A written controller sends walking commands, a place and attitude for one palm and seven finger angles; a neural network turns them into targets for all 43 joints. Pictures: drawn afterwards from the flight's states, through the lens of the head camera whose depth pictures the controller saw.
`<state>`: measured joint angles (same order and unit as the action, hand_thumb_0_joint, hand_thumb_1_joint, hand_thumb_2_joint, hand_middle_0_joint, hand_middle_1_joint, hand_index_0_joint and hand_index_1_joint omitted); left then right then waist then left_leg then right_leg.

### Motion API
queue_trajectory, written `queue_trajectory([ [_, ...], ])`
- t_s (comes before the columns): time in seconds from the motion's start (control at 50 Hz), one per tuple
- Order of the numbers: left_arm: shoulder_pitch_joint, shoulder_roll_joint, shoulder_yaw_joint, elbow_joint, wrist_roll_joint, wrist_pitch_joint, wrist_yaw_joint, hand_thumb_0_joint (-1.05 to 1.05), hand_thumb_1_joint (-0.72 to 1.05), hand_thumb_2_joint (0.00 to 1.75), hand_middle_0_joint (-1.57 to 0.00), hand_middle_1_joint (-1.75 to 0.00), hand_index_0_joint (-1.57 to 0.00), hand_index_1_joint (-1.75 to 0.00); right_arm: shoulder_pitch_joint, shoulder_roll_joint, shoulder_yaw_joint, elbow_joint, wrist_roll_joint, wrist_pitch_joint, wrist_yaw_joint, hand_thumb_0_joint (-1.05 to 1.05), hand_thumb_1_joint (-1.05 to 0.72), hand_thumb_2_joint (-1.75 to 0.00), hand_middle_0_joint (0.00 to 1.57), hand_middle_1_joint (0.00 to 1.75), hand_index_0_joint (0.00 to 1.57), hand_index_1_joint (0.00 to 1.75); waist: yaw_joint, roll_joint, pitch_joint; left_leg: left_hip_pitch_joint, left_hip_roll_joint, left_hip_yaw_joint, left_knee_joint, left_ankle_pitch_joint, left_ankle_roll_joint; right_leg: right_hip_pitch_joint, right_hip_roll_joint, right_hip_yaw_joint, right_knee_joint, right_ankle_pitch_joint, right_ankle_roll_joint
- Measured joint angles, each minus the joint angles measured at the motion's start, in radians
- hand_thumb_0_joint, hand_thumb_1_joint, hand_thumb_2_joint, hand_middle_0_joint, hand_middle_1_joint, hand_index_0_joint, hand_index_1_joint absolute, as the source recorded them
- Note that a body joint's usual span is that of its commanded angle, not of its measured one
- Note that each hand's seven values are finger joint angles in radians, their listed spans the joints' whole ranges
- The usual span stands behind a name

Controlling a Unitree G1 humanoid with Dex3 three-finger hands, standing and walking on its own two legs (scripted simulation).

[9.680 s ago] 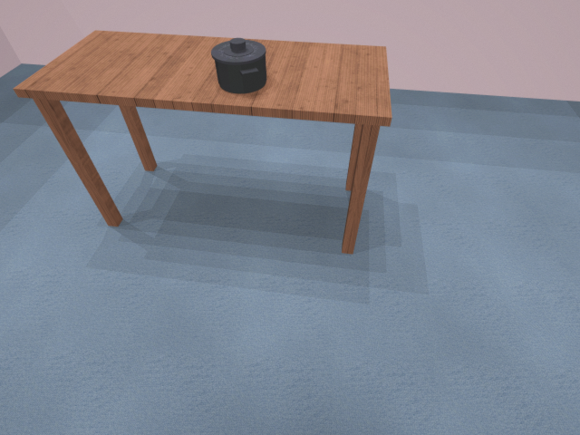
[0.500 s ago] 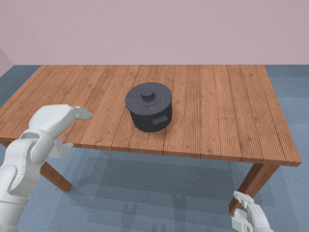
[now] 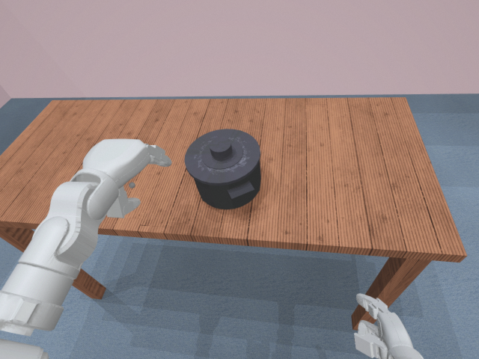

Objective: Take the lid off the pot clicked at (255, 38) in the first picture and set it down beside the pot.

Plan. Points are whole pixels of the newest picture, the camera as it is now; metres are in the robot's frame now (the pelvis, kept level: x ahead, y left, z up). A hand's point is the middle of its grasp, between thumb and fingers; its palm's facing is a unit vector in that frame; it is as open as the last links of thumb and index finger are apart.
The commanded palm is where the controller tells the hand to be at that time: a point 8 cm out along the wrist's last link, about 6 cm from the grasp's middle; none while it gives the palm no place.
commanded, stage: move the open hand above the knob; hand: left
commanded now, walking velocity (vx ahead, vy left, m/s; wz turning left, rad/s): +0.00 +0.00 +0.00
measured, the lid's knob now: (220, 147) +0.52 +0.09 +0.05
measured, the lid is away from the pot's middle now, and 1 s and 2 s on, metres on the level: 0.00 0.00 0.00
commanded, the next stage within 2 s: lower the open fingers around the knob in 1.78 s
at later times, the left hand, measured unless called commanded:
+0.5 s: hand (175, 170) +0.40 +0.15 +0.11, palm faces -0.25 +0.02 -0.97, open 10.1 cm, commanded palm +0.40 +0.15 +0.18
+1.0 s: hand (205, 137) +0.47 +0.10 +0.12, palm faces -0.26 +0.00 -0.96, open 10.1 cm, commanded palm +0.47 +0.10 +0.18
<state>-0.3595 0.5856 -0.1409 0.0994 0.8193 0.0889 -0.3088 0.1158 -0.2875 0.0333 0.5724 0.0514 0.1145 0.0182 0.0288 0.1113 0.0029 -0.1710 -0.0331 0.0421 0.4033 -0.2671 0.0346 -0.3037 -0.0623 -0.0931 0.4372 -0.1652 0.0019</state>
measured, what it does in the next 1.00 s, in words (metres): stands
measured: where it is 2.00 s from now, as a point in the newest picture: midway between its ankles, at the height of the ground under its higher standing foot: outside the picture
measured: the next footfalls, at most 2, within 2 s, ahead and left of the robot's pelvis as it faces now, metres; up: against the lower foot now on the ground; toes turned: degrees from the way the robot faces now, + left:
none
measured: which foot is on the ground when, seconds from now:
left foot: down 0.00-1.00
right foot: down 0.00-1.00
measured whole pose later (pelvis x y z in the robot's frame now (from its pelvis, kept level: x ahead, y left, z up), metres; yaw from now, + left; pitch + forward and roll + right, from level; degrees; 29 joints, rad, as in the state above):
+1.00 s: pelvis +0.01 +0.00 +0.00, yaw -1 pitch +8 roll +1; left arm -0.96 0.34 -0.34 0.77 0.88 0.26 -0.25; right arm 0.19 -0.28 0.02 0.67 0.07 0.17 0.01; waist -0.05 0.09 -0.05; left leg -0.28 -0.04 0.06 0.44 -0.29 0.04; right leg -0.44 -0.07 -0.07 0.51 -0.20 0.00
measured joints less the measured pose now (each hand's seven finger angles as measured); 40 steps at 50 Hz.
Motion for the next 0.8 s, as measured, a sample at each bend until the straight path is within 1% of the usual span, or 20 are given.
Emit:
queue_trajectory([
  [0.04, -0.028, -0.014, 0.010, 0.038, -0.008, 0.039, 0.011, 0.00, -0.29, 1.40, -0.84, -0.08, -0.84, -0.09, 0.007, -0.001, -0.003, -0.002, 0.008, 0.007, 0.010, 0.01, -0.91, -0.90, 0.20, 0.30, 0.20, 0.30, 0.002, 0.000, -0.007, -0.010, 0.001, -0.001, 0.005, -0.003, -0.001, -0.009, 0.000, -0.001, 0.005, -0.003, -0.001],
  [0.08, -0.035, -0.035, -0.002, 0.046, -0.009, 0.079, 0.003, 0.00, -0.29, 1.41, -0.84, -0.08, -0.84, -0.09, 0.011, -0.006, -0.009, -0.005, 0.013, 0.014, 0.020, 0.01, -0.91, -0.90, 0.20, 0.30, 0.20, 0.30, 0.002, 0.003, -0.010, -0.017, 0.000, -0.001, 0.011, -0.006, 0.000, -0.016, -0.001, -0.001, 0.009, -0.005, 0.000],
  [0.1, -0.031, -0.045, -0.017, 0.039, -0.005, 0.088, -0.004, 0.00, -0.29, 1.41, -0.84, -0.08, -0.84, -0.09, 0.012, -0.008, -0.011, -0.007, 0.013, 0.017, 0.023, 0.01, -0.91, -0.90, 0.20, 0.30, 0.20, 0.30, 0.001, 0.005, -0.010, -0.019, -0.001, -0.001, 0.013, -0.007, 0.001, -0.018, -0.002, -0.001, 0.011, -0.006, 0.001],
  [0.14, -0.024, -0.058, -0.056, 0.016, 0.006, 0.088, -0.018, 0.00, -0.29, 1.41, -0.84, -0.08, -0.84, -0.09, 0.009, -0.012, -0.013, -0.006, 0.011, 0.019, 0.022, 0.01, -0.91, -0.90, 0.20, 0.30, 0.20, 0.30, -0.002, 0.009, -0.008, -0.023, -0.003, -0.002, 0.017, -0.010, 0.003, -0.020, -0.004, -0.002, 0.015, -0.009, 0.003],
  [0.2, -0.055, -0.057, -0.107, 0.023, 0.024, 0.056, -0.025, 0.00, -0.29, 1.40, -0.84, -0.08, -0.84, -0.09, -0.001, -0.012, -0.008, 0.007, 0.007, 0.016, 0.005, 0.01, -0.91, -0.90, 0.20, 0.30, 0.20, 0.30, -0.007, 0.007, -0.001, -0.020, -0.005, -0.003, 0.020, -0.013, 0.005, -0.019, -0.007, -0.002, 0.021, -0.014, 0.004],
  [0.22, -0.076, -0.053, -0.113, 0.038, 0.025, 0.046, -0.021, 0.00, -0.29, 1.40, -0.84, -0.08, -0.84, -0.09, -0.003, -0.010, -0.006, 0.011, 0.007, 0.015, -0.001, 0.01, -0.91, -0.90, 0.20, 0.30, 0.20, 0.30, -0.009, 0.005, 0.000, -0.020, -0.006, -0.004, 0.019, -0.013, 0.005, -0.019, -0.007, -0.002, 0.022, -0.015, 0.004],
  [0.26, -0.114, -0.048, -0.101, 0.068, 0.022, 0.037, -0.007, 0.00, -0.29, 1.40, -0.84, -0.08, -0.84, -0.09, -0.004, -0.004, -0.003, 0.017, 0.007, 0.012, -0.006, 0.01, -0.91, -0.90, 0.20, 0.30, 0.20, 0.30, -0.013, 0.001, -0.002, -0.020, -0.006, -0.003, 0.017, -0.012, 0.005, -0.021, -0.007, -0.001, 0.023, -0.015, 0.004],
  [0.3, -0.151, -0.056, -0.082, 0.107, 0.011, 0.049, 0.014, 0.00, -0.29, 1.40, -0.84, -0.08, -0.85, -0.09, 0.005, 0.000, -0.004, 0.018, 0.011, 0.013, -0.002, 0.01, -0.91, -0.90, 0.20, 0.30, 0.20, 0.30, -0.014, -0.001, -0.014, -0.024, -0.007, -0.002, 0.015, -0.011, 0.004, -0.027, -0.008, 0.000, 0.024, -0.016, 0.004],
  [0.34, -0.183, -0.080, -0.077, 0.154, 0.006, 0.083, 0.031, 0.00, -0.29, 1.40, -0.84, -0.08, -0.84, -0.09, 0.014, 0.001, -0.007, 0.019, 0.018, 0.020, 0.011, 0.01, -0.91, -0.90, 0.20, 0.30, 0.20, 0.30, -0.012, -0.001, -0.028, -0.033, -0.008, -0.002, 0.018, -0.012, 0.003, -0.036, -0.009, 0.001, 0.028, -0.018, 0.004],
  [0.38, -0.203, -0.108, -0.096, 0.193, 0.013, 0.119, 0.031, 0.00, -0.29, 1.41, -0.84, -0.08, -0.84, -0.09, 0.017, 0.000, -0.008, 0.020, 0.026, 0.032, 0.023, 0.01, -0.91, -0.90, 0.20, 0.30, 0.20, 0.30, -0.012, 0.000, -0.034, -0.041, -0.008, 0.000, 0.025, -0.016, 0.004, -0.045, -0.009, 0.003, 0.033, -0.020, 0.005],
  [0.42, -0.206, -0.124, -0.124, 0.206, 0.027, 0.133, 0.020, 0.00, -0.29, 1.41, -0.84, -0.08, -0.84, -0.09, 0.013, 0.000, -0.007, 0.019, 0.027, 0.041, 0.026, 0.01, -0.91, -0.90, 0.20, 0.30, 0.20, 0.30, -0.017, 0.000, -0.031, -0.047, -0.008, 0.003, 0.031, -0.020, 0.005, -0.051, -0.009, 0.006, 0.039, -0.022, 0.006],
  [0.5, -0.232, -0.126, -0.184, 0.196, 0.045, 0.115, 0.001, 0.00, -0.29, 1.40, -0.84, -0.08, -0.84, -0.09, 0.010, 0.001, -0.008, 0.022, 0.017, 0.036, 0.009, 0.01, -0.91, -0.90, 0.20, 0.30, 0.20, 0.30, -0.031, 0.001, -0.019, -0.049, -0.011, 0.004, 0.039, -0.024, 0.009, -0.055, -0.013, 0.007, 0.050, -0.027, 0.007],
  [0.54, -0.269, -0.130, -0.182, 0.222, 0.039, 0.096, 0.012, 0.00, -0.29, 1.40, -0.84, -0.08, -0.84, -0.09, 0.012, 0.002, -0.006, 0.033, 0.016, 0.030, -0.002, 0.01, -0.91, -0.90, 0.20, 0.30, 0.20, 0.30, -0.034, 0.001, -0.021, -0.048, -0.012, 0.003, 0.037, -0.023, 0.009, -0.055, -0.014, 0.007, 0.051, -0.029, 0.007],
  [0.58, -0.318, -0.139, -0.166, 0.283, 0.032, 0.096, 0.034, 0.00, -0.29, 1.40, -0.84, -0.08, -0.85, -0.09, 0.018, 0.004, -0.002, 0.045, 0.018, 0.031, -0.008, 0.01, -0.91, -0.90, 0.20, 0.30, 0.20, 0.30, -0.035, -0.002, -0.031, -0.050, -0.012, 0.005, 0.035, -0.023, 0.008, -0.060, -0.014, 0.009, 0.052, -0.030, 0.008],
  [0.64, -0.401, -0.169, -0.165, 0.410, 0.033, 0.147, 0.059, 0.00, -0.29, 1.40, -0.84, -0.08, -0.84, -0.09, 0.027, 0.007, -0.003, 0.059, 0.028, 0.044, 0.001, 0.01, -0.91, -0.90, 0.20, 0.30, 0.20, 0.30, -0.036, -0.009, -0.045, -0.066, -0.012, 0.007, 0.039, -0.024, 0.006, -0.078, -0.014, 0.011, 0.061, -0.032, 0.006],
  [0.7, -0.429, -0.194, -0.196, 0.453, 0.044, 0.189, 0.046, 0.00, -0.29, 1.41, -0.84, -0.08, -0.84, -0.09, 0.038, 0.007, -0.009, 0.056, 0.029, 0.058, 0.015, 0.01, -0.91, -0.90, 0.20, 0.30, 0.20, 0.30, -0.042, -0.011, -0.046, -0.080, -0.012, 0.009, 0.045, -0.026, 0.005, -0.094, -0.014, 0.014, 0.068, -0.034, 0.005],
  [0.74, -0.422, -0.204, -0.209, 0.437, 0.047, 0.180, 0.026, 0.00, -0.29, 1.41, -0.84, -0.08, -0.84, -0.09, 0.041, 0.004, -0.012, 0.055, 0.023, 0.060, 0.014, 0.01, -0.91, -0.90, 0.20, 0.30, 0.20, 0.30, -0.050, -0.007, -0.041, -0.084, -0.012, 0.008, 0.049, -0.028, 0.007, -0.097, -0.013, 0.013, 0.070, -0.035, 0.005],
  [0.8, -0.436, -0.207, -0.213, 0.432, 0.047, 0.141, 0.018, 0.00, -0.29, 1.40, -0.84, -0.08, -0.84, -0.09, 0.047, 0.002, -0.014, 0.061, 0.016, 0.050, -0.005, 0.01, -0.91, -0.90, 0.20, 0.30, 0.20, 0.30, -0.061, -0.002, -0.038, -0.082, -0.011, 0.009, 0.049, -0.031, 0.008, -0.095, -0.012, 0.014, 0.070, -0.037, 0.006],
])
